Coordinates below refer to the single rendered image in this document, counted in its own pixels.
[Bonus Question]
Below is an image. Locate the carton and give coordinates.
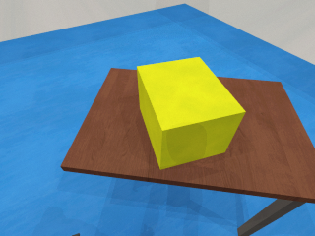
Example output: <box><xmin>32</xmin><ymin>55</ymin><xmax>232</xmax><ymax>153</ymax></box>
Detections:
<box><xmin>137</xmin><ymin>57</ymin><xmax>246</xmax><ymax>170</ymax></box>

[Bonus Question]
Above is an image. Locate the table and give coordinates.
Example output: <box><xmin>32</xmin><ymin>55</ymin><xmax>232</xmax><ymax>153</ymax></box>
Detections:
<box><xmin>60</xmin><ymin>68</ymin><xmax>315</xmax><ymax>236</ymax></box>

